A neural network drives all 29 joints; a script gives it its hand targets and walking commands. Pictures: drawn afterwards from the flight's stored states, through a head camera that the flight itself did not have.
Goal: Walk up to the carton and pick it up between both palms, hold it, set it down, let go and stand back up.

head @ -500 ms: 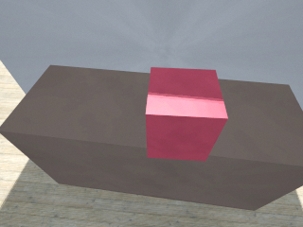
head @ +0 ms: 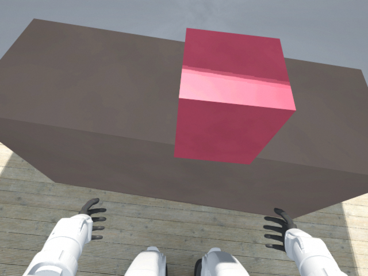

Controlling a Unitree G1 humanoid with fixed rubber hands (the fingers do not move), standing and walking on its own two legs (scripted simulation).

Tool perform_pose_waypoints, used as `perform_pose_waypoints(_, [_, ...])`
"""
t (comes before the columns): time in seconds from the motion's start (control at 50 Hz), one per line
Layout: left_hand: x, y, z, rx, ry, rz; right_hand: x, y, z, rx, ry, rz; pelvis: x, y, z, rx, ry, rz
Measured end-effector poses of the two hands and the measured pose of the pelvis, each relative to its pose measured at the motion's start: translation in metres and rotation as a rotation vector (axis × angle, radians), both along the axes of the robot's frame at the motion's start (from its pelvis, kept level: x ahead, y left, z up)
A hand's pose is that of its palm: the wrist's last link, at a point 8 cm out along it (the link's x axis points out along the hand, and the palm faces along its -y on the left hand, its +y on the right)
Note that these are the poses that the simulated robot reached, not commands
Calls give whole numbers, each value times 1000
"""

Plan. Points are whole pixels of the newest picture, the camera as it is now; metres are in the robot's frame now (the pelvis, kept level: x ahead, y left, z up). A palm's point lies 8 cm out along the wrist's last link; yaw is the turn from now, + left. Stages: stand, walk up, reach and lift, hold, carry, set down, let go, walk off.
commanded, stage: reach and lift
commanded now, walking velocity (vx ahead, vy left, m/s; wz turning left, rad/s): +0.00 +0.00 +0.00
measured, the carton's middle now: (221, 103) +0.48 -0.08 +0.03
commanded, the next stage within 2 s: none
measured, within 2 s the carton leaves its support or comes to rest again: neither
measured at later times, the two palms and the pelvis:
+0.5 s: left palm (104, 230) +0.21 +0.18 -0.07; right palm (295, 238) +0.19 -0.24 -0.08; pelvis +0.00 -0.05 +0.03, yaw +2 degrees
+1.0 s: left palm (96, 262) +0.14 +0.19 -0.06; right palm (301, 272) +0.12 -0.23 -0.06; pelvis -0.04 -0.03 +0.02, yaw +0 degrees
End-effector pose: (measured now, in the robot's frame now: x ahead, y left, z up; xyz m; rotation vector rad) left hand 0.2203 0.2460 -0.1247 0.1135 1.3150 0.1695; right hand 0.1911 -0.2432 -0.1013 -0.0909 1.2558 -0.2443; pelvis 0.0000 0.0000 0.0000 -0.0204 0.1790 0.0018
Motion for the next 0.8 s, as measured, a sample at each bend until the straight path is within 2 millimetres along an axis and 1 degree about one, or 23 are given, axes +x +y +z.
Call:
perform_pose_waypoints(0.02, [16, -8, 5, -37, -30, -16, 7, 8, -1, 22, 11, -5, 2, 0, 0, -10, 19, 8])
perform_pose_waypoints(0.04, [26, -18, 9, -71, -47, -40, 9, 17, -2, 47, 27, -16, 5, 0, 2, -19, 30, 12])
perform_pose_waypoints(0.06, [30, -28, 12, -99, -50, -71, 7, 28, -4, 72, 45, -30, 9, 0, 5, -26, 34, 11])
perform_pose_waypoints(0.08, [30, -39, 16, -120, -43, -106, 2, 39, -5, 95, 60, -44, 14, 0, 9, -30, 32, 6])
perform_pose_waypoints(0.12, [21, -58, 25, -137, -21, -163, -12, 57, -6, 131, 71, -67, 23, 0, 19, -31, 15, -8])
perform_pose_waypoints(0.16, [8, -71, 35, -133, -18, -165, -23, 66, -6, 152, 58, -73, 31, 0, 28, -24, -9, -22])
perform_pose_waypoints(0.18, [1, -73, 40, -123, -23, -147, -27, 66, -5, 154, 44, -63, 34, -1, 32, -19, -21, -27])
perform_pose_waypoints(0.22, [-12, -71, 47, -89, -40, -97, -25, 58, -3, 137, -5, -18, 36, -4, 35, -5, -39, -33])
perform_pose_waypoints(0.26, [-24, -63, 48, -48, -55, -57, -15, 42, 2, 99, -77, 38, 34, -9, 36, 5, -49, -31])
perform_pose_waypoints(0.32, [-40, -53, 45, -20, -51, -37, 3, 12, 14, 24, -168, 92, 27, -20, 36, 12, -50, -5])
perform_pose_waypoints(0.36, [-47, -50, 41, -24, -46, -43, 9, -3, 21, -9, -190, 96, 21, -28, 35, 19, -43, 10])
perform_pose_waypoints(0.4, [-45, -52, 39, -33, -66, -55, 10, -11, 25, -16, -188, 88, 14, -37, 34, 25, -33, 19])
perform_pose_waypoints(0.46, [-29, -57, 43, -40, -151, -69, 4, -8, 26, 21, -171, 81, 5, -48, 32, 32, -20, 26])
perform_pose_waypoints(0.54, [-5, -68, 60, -42, -270, -92, -9, 12, 25, 89, -178, 70, -5, -57, 32, 33, -20, 25])
perform_pose_waypoints(0.6, [0, -72, 72, -32, -301, -118, -17, 23, 30, 108, -228, 41, -10, -59, 34, 34, -34, 17])
perform_pose_waypoints(0.64, [-5, -72, 79, -25, -305, -132, -24, 26, 34, 104, -274, 21, -13, -58, 36, 36, -49, 7])
perform_pose_waypoints(0.68, [-15, -70, 83, -20, -312, -139, -32, 27, 37, 94, -316, 7, -16, -57, 37, 37, -67, -3])
perform_pose_waypoints(0.74, [-36, -66, 84, -22, -325, -130, -48, 26, 37, 76, -351, 8, -19, -54, 38, 37, -97, -16])
perform_pose_waypoints(0.8, [-59, -59, 78, -37, -334, -113, -65, 25, 37, 53, -363, 28, -23, -51, 37, 38, -124, -20])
